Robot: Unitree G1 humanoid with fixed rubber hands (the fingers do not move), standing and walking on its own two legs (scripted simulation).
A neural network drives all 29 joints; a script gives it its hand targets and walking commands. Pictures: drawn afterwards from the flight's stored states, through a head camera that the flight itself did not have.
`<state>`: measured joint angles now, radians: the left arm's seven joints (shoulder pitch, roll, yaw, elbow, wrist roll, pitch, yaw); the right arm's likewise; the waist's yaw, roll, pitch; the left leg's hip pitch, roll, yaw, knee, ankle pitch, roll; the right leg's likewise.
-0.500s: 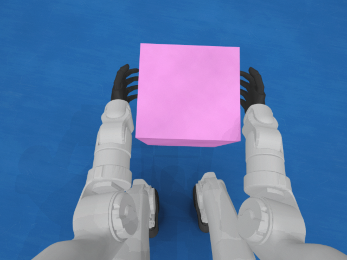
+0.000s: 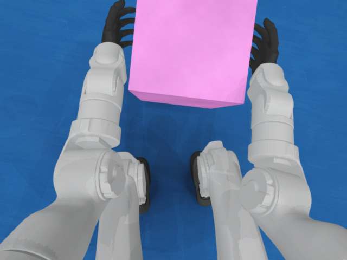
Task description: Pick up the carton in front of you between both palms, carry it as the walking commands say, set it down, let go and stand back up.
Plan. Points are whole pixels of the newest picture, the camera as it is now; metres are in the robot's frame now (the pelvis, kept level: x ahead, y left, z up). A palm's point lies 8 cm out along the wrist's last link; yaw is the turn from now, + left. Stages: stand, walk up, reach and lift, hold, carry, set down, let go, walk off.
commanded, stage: set down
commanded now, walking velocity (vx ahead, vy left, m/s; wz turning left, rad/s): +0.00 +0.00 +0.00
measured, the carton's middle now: (185, 59) +0.51 -0.06 -0.19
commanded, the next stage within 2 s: none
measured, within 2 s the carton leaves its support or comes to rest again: rests again in 1.04 s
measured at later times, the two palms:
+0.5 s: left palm (130, 48) +0.56 +0.07 -0.24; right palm (247, 65) +0.50 -0.22 -0.22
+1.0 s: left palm (131, 54) +0.56 +0.07 -0.26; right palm (245, 69) +0.49 -0.22 -0.24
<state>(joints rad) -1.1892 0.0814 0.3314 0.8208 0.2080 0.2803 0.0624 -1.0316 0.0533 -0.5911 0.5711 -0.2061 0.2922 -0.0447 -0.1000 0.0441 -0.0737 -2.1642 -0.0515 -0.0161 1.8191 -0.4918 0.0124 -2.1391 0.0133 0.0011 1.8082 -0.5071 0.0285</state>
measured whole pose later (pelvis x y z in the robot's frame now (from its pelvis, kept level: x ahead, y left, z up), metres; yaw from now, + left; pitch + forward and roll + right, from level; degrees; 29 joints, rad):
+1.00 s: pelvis -0.01 +0.00 -0.10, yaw -2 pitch +39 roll -4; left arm -1.49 0.27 0.14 1.13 0.07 0.19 0.06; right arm -1.30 -0.14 -0.50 0.90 -0.03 0.20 -0.03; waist -0.13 0.00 0.26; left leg -2.33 -0.04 -0.02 2.20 -0.55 0.03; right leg -2.29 0.04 -0.01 2.17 -0.56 0.05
